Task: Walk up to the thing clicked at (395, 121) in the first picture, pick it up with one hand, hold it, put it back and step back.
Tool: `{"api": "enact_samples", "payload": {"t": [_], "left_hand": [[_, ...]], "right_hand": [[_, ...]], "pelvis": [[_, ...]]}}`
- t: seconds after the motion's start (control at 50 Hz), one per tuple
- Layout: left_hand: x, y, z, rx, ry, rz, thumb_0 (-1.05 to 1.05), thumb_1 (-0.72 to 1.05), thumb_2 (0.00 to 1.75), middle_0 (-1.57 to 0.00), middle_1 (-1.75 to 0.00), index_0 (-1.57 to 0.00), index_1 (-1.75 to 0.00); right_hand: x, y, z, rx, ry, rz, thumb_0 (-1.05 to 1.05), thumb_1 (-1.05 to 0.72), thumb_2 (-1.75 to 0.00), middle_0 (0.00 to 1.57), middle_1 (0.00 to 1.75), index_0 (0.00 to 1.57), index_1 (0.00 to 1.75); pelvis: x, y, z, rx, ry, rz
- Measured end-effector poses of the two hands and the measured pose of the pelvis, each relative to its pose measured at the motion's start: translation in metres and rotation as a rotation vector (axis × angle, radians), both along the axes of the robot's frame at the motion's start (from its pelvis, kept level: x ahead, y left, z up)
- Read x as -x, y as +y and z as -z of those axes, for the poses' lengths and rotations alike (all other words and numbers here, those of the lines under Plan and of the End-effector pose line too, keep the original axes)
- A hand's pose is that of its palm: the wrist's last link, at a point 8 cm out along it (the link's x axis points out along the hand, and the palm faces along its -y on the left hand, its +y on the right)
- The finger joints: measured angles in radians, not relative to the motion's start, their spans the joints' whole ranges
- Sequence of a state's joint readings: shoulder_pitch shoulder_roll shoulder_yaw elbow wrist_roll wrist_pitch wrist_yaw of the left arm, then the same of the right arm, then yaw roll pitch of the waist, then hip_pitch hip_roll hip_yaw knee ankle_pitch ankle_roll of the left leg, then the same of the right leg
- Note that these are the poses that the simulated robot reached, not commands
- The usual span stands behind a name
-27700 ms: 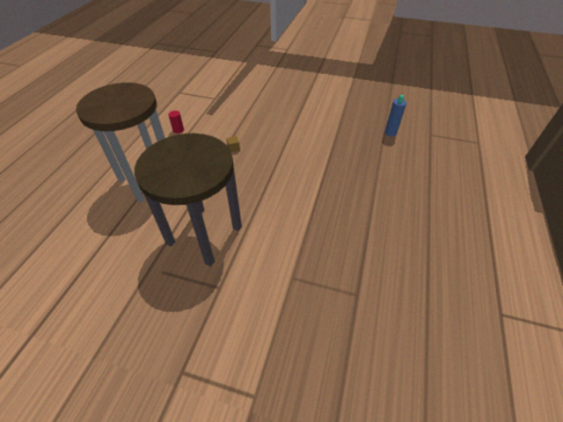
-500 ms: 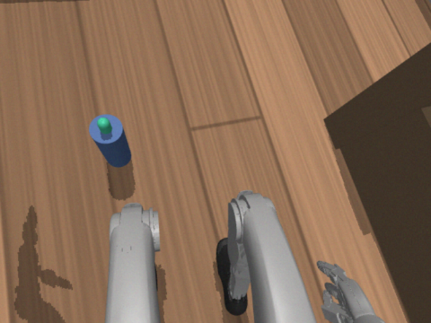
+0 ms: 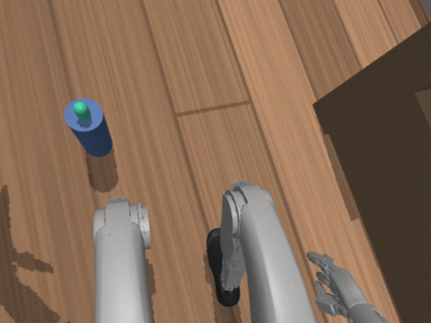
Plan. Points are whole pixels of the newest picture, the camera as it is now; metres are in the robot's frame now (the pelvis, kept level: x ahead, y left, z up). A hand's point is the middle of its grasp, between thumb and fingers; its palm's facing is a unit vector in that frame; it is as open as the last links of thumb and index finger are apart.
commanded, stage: approach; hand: left
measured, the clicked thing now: (90, 128) +0.50 +0.21 -0.25
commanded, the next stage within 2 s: close in in 0.30 s
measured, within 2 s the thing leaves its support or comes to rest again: neither
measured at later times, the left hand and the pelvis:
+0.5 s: hand (54, 144) +0.45 +0.27 -0.21, palm faces +0.00 -1.00 +0.04, open 17.5 cm; pelvis -0.01 +0.01 -0.07, yaw -5 degrees
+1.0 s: hand (88, 142) +0.47 +0.21 -0.24, palm faces +0.05 -1.00 +0.02, open 17.6 cm; pelvis -0.02 +0.02 -0.08, yaw -8 degrees
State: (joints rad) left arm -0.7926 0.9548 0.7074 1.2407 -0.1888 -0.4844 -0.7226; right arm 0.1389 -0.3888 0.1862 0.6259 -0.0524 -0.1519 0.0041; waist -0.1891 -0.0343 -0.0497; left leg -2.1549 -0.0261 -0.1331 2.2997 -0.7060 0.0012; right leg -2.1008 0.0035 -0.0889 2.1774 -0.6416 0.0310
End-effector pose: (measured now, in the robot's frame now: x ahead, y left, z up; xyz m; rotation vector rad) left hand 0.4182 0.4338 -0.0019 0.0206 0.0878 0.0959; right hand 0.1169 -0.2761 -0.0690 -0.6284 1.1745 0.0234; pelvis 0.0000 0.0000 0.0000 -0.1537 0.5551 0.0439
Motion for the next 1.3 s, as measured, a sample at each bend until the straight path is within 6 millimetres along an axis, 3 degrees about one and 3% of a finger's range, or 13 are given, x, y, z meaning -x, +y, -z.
{"api": "enact_samples", "payload": {"t": [0.24, 0.48, 0.64, 0.94, 1.1, 1.3], "left_hand": [[-0.010, -0.058, 0.138, 0.059, 0.064, 0.049, -0.02, -0.54, 0.02, -0.07, -0.08, -0.05, -0.08], [-0.015, -0.105, 0.206, 0.068, 0.062, 0.087, -0.02, -0.55, 0.04, -0.07, -0.09, -0.05, -0.09], [-0.021, -0.137, 0.223, 0.090, 0.012, 0.040, -0.02, -0.59, 0.01, -0.07, -0.09, -0.07, -0.08], [-0.024, -0.164, 0.239, 0.034, 0.012, 0.048, -0.02, -0.60, 0.02, -0.07, -0.09, -0.06, -0.08], [-0.031, -0.178, 0.244, 0.045, -0.019, 0.025, -0.02, -0.58, 0.05, -0.07, -0.10, -0.06, -0.09], [-0.030, -0.178, 0.247, 0.008, -0.019, 0.003, -0.02, -0.53, 0.09, -0.07, -0.11, -0.06, -0.10]], "right_hand": [[0.009, 0.005, 0.027, 0.064, 0.117, -0.084, 0.00, -0.89, -0.89, 0.20, 0.31, 0.21, 0.30], [0.015, 0.014, 0.039, 0.129, 0.181, -0.189, 0.00, -0.92, -0.90, 0.20, 0.31, 0.21, 0.30], [0.023, 0.020, 0.036, 0.159, 0.207, -0.244, 0.00, -0.94, -0.90, 0.20, 0.31, 0.21, 0.30], [0.050, 0.024, 0.032, 0.192, 0.317, -0.249, 0.00, -0.93, -0.90, 0.20, 0.30, 0.21, 0.30], [0.047, 0.025, 0.030, 0.211, 0.337, -0.263, 0.00, -0.93, -0.90, 0.20, 0.31, 0.21, 0.30], [0.039, 0.025, 0.035, 0.205, 0.353, -0.278, 0.00, -0.93, -0.90, 0.20, 0.30, 0.21, 0.30]], "pelvis": [[0.002, 0.001, 0.042, 0.041, -0.073, 0.027], [0.009, 0.007, 0.068, 0.092, -0.179, 0.049], [0.014, 0.011, 0.077, 0.122, -0.244, 0.063], [0.018, 0.016, 0.080, 0.155, -0.272, 0.072], [0.017, 0.016, 0.081, 0.166, -0.281, 0.076], [0.015, 0.015, 0.079, 0.167, -0.271, 0.078]]}}
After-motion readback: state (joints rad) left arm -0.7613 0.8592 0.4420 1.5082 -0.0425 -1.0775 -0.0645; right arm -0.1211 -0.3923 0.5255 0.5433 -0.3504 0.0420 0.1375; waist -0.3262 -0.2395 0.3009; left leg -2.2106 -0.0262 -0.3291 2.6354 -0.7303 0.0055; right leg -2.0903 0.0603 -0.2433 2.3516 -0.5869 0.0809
